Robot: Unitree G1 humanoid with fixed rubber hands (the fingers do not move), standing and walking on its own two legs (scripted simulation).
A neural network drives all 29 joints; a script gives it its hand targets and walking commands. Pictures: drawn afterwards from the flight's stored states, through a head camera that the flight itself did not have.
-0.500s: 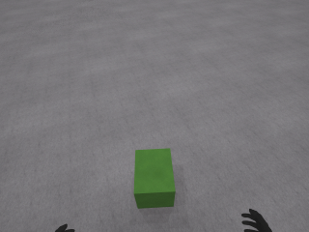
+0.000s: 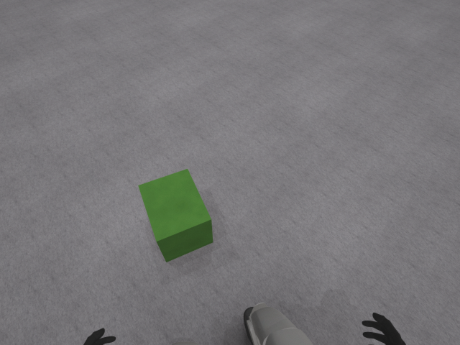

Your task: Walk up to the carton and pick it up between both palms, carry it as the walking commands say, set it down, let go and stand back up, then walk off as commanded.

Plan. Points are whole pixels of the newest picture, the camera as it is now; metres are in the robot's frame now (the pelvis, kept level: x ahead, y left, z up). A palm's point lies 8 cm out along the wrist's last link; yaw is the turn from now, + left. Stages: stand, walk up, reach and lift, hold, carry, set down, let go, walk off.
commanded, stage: walk off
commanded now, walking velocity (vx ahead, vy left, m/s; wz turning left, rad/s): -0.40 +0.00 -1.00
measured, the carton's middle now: (177, 215) +0.67 +0.25 -0.64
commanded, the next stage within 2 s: none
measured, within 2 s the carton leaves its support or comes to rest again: neither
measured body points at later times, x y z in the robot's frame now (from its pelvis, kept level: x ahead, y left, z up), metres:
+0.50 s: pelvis -0.19 +0.03 +0.01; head -0.16 -0.02 +0.45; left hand +0.02 +0.24 -0.10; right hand -0.18 -0.27 -0.12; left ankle -0.12 +0.18 -0.64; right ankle -0.14 -0.12 -0.73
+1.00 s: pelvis -0.32 +0.16 -0.01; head -0.29 +0.11 +0.44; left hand -0.02 +0.21 -0.13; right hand -0.47 -0.12 -0.11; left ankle -0.21 +0.20 -0.72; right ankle -0.43 +0.08 -0.73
